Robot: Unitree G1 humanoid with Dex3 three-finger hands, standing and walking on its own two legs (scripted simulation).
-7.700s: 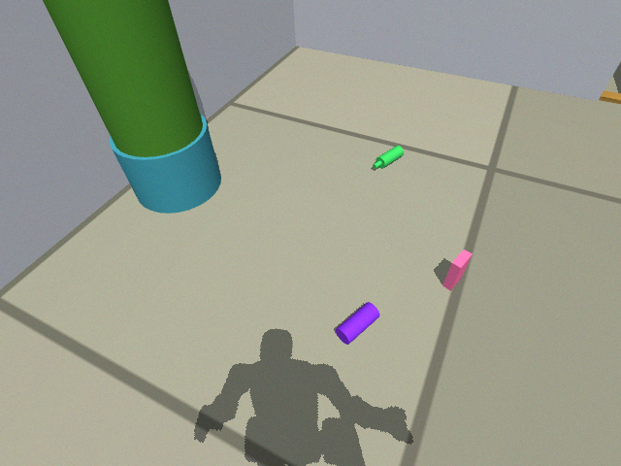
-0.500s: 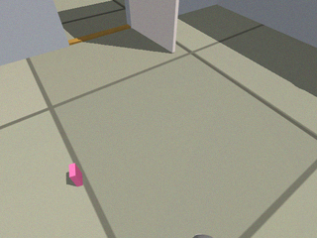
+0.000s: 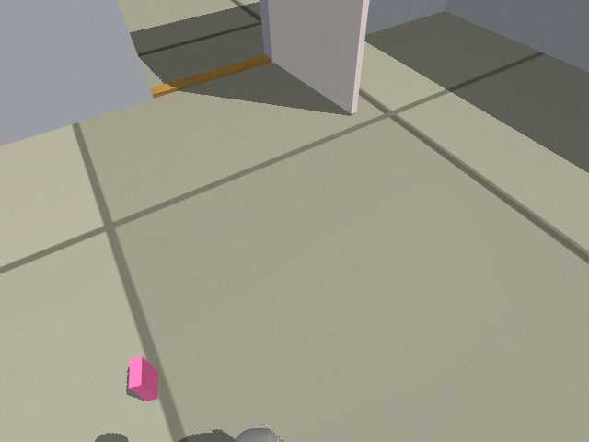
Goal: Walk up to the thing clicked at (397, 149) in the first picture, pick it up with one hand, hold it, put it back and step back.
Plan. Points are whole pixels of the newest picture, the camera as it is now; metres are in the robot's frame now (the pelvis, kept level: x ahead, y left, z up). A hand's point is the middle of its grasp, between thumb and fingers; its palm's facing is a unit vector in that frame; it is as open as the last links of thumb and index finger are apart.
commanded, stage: walk up
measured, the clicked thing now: out of the picture +0.60 +1.30 -0.73
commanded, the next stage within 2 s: stand in 1.58 s
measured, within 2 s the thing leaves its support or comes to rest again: neither
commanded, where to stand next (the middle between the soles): +0.36 +0.00 m, yaw -1 degrees
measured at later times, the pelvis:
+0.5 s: pelvis +0.19 -0.01 -0.01, yaw -2 degrees
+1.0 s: pelvis +0.29 +0.02 -0.01, yaw -2 degrees
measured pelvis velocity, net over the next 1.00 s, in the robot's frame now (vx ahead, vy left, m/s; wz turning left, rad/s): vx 0.29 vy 0.02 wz -0.03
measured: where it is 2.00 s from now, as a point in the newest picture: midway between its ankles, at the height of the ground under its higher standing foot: (318, 417)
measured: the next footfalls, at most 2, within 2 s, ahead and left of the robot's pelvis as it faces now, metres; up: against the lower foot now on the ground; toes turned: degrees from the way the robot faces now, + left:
left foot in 0.04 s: +0.16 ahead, +0.13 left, +0.00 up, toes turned +5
right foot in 0.44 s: +0.33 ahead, -0.12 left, +0.00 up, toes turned -3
